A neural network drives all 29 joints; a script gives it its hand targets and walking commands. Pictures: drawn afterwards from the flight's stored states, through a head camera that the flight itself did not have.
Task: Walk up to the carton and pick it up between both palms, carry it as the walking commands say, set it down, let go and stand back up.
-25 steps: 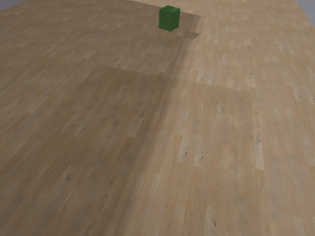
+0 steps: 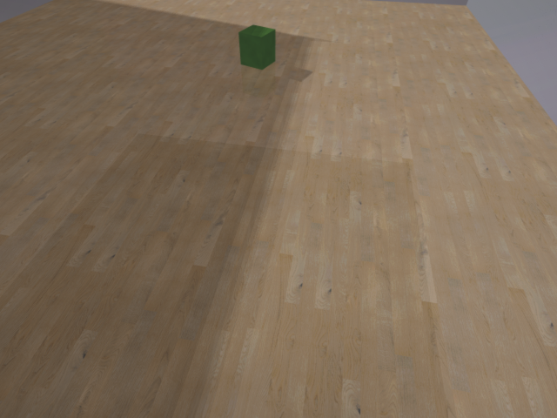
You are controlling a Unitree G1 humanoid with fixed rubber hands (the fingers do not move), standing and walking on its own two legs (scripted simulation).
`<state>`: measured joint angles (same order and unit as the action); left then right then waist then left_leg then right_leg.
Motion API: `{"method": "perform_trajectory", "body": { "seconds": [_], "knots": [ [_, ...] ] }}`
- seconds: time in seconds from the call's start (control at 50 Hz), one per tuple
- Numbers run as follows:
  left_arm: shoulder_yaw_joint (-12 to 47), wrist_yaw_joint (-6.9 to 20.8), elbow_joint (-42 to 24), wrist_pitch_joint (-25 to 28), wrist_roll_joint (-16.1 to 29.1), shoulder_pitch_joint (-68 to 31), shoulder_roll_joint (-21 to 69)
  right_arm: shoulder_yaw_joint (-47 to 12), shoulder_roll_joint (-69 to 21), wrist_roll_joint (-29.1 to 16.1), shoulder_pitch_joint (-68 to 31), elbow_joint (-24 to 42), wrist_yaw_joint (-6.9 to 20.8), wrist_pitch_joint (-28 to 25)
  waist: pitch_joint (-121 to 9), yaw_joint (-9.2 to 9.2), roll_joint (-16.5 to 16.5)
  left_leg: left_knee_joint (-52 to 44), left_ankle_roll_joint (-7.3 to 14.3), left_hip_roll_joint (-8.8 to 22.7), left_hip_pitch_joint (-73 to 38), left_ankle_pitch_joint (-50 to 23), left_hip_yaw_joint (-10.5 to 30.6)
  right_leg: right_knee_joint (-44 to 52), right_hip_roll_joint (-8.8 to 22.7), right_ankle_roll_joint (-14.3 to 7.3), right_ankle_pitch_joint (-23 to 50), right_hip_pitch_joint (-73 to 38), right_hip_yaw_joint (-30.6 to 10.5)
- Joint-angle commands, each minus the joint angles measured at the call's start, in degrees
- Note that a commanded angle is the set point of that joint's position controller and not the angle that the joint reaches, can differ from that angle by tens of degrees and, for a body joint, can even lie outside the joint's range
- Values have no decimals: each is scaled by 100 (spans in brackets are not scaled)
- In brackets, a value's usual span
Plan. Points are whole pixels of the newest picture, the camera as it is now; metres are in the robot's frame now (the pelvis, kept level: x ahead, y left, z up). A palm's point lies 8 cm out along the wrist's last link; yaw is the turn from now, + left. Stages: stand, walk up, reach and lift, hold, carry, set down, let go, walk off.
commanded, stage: walk up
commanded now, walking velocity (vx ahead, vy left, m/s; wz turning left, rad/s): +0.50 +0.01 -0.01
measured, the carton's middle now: (257, 47) +3.18 -0.11 -0.65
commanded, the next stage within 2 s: none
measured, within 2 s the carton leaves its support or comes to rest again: neither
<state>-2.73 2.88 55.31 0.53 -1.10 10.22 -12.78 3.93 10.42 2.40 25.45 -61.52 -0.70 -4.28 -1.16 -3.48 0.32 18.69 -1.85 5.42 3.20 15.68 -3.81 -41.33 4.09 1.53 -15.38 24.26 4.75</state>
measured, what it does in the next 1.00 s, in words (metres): walks ahead: right foot, then left foot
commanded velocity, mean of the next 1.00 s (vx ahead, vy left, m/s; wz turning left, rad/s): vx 0.51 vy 0.02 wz -0.01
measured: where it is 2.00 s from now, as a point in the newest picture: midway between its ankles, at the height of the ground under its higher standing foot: (251, 263)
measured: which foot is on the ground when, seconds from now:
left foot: down 0.00-0.08, up 0.10-0.56, down 0.58-1.00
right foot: up 0.00-0.06, down 0.08-0.60, up 0.62-1.00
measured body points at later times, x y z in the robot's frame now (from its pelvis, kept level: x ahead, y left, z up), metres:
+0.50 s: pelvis +0.21 -0.02 -0.02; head +0.25 -0.02 +0.43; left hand +0.08 +0.18 -0.15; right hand +0.38 -0.24 -0.15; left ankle +0.38 +0.09 -0.71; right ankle +0.06 -0.15 -0.75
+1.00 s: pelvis +0.46 +0.06 +0.00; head +0.46 +0.13 +0.45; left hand +0.54 +0.28 -0.17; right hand +0.35 -0.16 -0.11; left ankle +0.40 +0.09 -0.75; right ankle +0.54 -0.14 -0.64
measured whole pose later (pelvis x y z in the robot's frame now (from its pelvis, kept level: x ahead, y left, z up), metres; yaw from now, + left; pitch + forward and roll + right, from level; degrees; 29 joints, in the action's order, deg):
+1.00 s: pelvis +0.46 +0.06 +0.00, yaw +1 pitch -2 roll -6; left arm -3.6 3.2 55.1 -0.6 -1.1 11.5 -12.5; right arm 2.4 6.2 0.6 30.9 -61.7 -0.4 -5.3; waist 1.9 -3.1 -4.0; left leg 18.3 5.1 1.0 0.7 16.2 -8.3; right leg -62.5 3.4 2.3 -2.1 36.6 0.3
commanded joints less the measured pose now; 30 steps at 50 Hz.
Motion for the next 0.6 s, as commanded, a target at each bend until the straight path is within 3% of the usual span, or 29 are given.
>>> {"method": "perform_trajectory", "body": {
  "seconds": [0.0, 0.02, 0.04, 0.06, 0.08, 0.1, 0.12, 0.14, 0.16, 0.18, 0.2, 0.22, 0.24, 0.28, 0.3, 0.32, 0.34, 0.38, 0.4, 0.42, 0.44, 0.46, 0.48, 0.5, 0.52, 0.54, 0.56, 0.58],
  "knots": [
    [22, 5, -395, 127, -67, -393, 20, 87, 564, 10, 269, 52, 13, -19, 1096, 63, 1362, -958, 734, 835, 1406, 1444, 668, 690, -324, 48, -430, -644, 441],
    [-9, 8, -311, 149, -46, 10, -154, 114, 615, -54, 229, 80, 41, -12, 1052, 218, 1333, -631, 750, 759, 1564, 1466, 498, 799, -361, 61, -250, -1158, 523],
    [-77, -64, -122, 194, -60, 642, -259, 113, 741, -94, 219, 101, 70, 21, 918, 591, 864, 195, 784, 488, 1995, 1548, 258, 1101, -472, 57, -405, -2059, 633],
    [-213, -119, 73, 270, -78, 1452, -772, 33, 362, -172, 354, 16, 91, -10, 398, 938, -18, 1767, 667, 102, 2605, 1197, -186, 1145, -3, 76, -334, -3366, 9],
    [-307, -188, 278, 375, -45, 2781, -1383, -70, 127, -120, -296, 433, 125, -77, -225, 1603, -1908, 3702, 489, -134, 3552, 2036, -239, 2269, 1776, -139, -2350, -3790, -2112],
    [-282, -244, 194, 381, -47, 2444, -1600, -64, 275, -22, -532, 617, 146, -32, 400, 1120, -1320, 4623, 390, -179, 4266, 1511, 362, 3031, 2489, -406, -2900, -3189, -3845],
    [-330, -264, 70, 349, -66, 1956, -1638, 24, 456, -149, -433, 847, 235, -32, 265, 887, -1225, 4917, 400, -99, 4195, 807, 677, 3747, 2589, -589, -3480, -2608, -4591],
    [-246, -237, -29, 391, -8, 1517, -1202, 4, 505, -37, -1114, 977, 272, -8, 1122, 865, -1001, 5174, 362, 180, 4228, 377, 756, 3773, 2363, -621, -2864, -1794, -4201],
    [-147, -202, -15, 438, -44, 1348, -853, 30, 579, 2, -1102, 896, 289, 23, 1117, 722, -1036, 5166, 286, 298, 4162, 81, 625, 3644, 2049, -588, -2236, -1893, -3456],
    [-89, -189, -103, 490, -2, 1109, -416, -3, 435, -82, -744, 800, 353, 17, 940, 481, -1252, 5059, 243, 438, 3972, -437, 565, 3355, 1691, -563, -1012, -1875, -2458],
    [-39, -170, -93, 511, 58, 1149, -552, -1, 466, -166, -558, 640, 367, 63, 889, 463, -1004, 5021, 217, 437, 3497, -542, 453, 3275, 1454, -525, -186, -1627, -1841],
    [0, -172, 42, 531, 48, 1278, -219, 46, 495, -138, -369, 583, 381, 118, 917, 365, -843, 4923, 173, 310, 3489, -713, 372, 3061, 1258, -327, 1026, -1748, -1490],
    [24, -179, 72, 532, 40, 1433, -318, -10, 317, -171, -200, 505, 379, 157, 1047, 270, -927, 5054, 204, 184, 3460, -720, 258, 2795, 1029, -338, 2048, -1683, -962],
    [62, -206, 367, 546, 40, 1919, -221, -8, 177, -140, -655, 642, 395, 279, 981, 361, -735, 4786, 165, 75, 3745, -657, 167, 2745, 1006, -301, 3002, -2160, -665],
    [47, -214, 353, 550, -2, 2095, -343, -12, 294, -156, -914, 669, 405, 270, 748, 499, -898, 4821, 134, 0, 3709, -785, -15, 2676, 961, -242, 3406, -2313, -628],
    [55, -241, 288, 581, -43, 1999, -457, -46, 395, -177, -1172, 754, 426, 277, 1040, 408, -839, 4561, 122, 91, 3935, -868, 61, 2746, 1005, -461, 3194, -2244, -561],
    [34, -261, 319, 593, -1, 1993, -455, -34, 274, -127, -1637, 995, 437, 239, 962, 491, -836, 4376, 141, 105, 3937, -963, -95, 2867, 999, -511, 3261, -2304, -372],
    [79, -309, 322, 575, -64, 2043, -251, -109, 244, -156, -1863, 1135, 480, 252, 1385, 443, -934, 3253, 57, 81, 3652, -1390, -227, 3034, 1020, -506, 3258, -1870, -257],
    [81, -349, 434, 565, 1, 2222, -184, -98, 291, -161, -2263, 1216, 458, 240, 1361, 588, -834, 3081, 103, 81, 3532, -1465, -363, 3096, 1037, -533, 3091, -1959, -268],
    [41, -356, 389, 597, -54, 2082, -355, -114, 294, -139, -2367, 1261, 433, 215, 1274, 524, -748, 2346, 117, 59, 3202, -1453, -415, 3050, 1012, -560, 3116, -2004, -165],
    [-15, -402, 406, 588, -87, 2059, -427, -133, 311, -164, -2416, 1358, 475, 205, 1390, 546, -1013, 2020, 123, 98, 3010, -1428, -361, 3158, 1159, -570, 2948, -1887, -352],
    [-31, -394, 432, 570, -8, 2199, -467, -86, 450, -132, -2377, 1294, 486, 210, 1281, 539, -885, 1765, 183, 33, 2678, -1421, -443, 3129, 1110, -527, 2933, -2043, -195],
    [-135, -483, 369, 559, -76, 1924, -848, -39, 450, -159, -2046, 1315, 434, 251, 1074, 330, -865, 1676, 344, -11, 2558, -1066, -357, 2834, 1436, -558, 3440, -2444, -216],
    [-111, -465, 369, 575, -35, 1948, -710, -99, 409, -200, -1854, 1166, 403, 200, 804, 271, -1020, 1292, 411, -67, 2263, -1218, -346, 2442, 1151, -515, 3815, -2612, -7],
    [-141, -456, 387, 551, -76, 1978, -699, 13, 651, -143, -1658, 1043, 396, 188, 471, 140, -968, 1344, 517, -354, 1672, -881, -613, 1786, 1233, -562, 4617, -2565, 50],
    [-144, -466, 462, 502, -161, 2031, -722, 100, 710, -134, -1100, 839, 316, 200, 313, -22, -831, 1256, 531, -355, 1052, -745, -630, 1253, 1279, -587, 4607, -2435, -1],
    [-174, -439, 444, 453, -95, 2158, -718, 80, 639, -82, -779, 629, 267, 162, -104, -56, -709, 925, 571, -675, 33, -478, -887, 283, 960, -513, 4519, -2125, 191],
    [-170, -421, 402, 433, -128, 2176, -542, 199, 1054, 54, 255, 451, 207, 61, -901, -468, 33, 809, 750, 368, -1304, 68, 326, -1551, 677, -383, 2376, -1293, 153]
  ]
}}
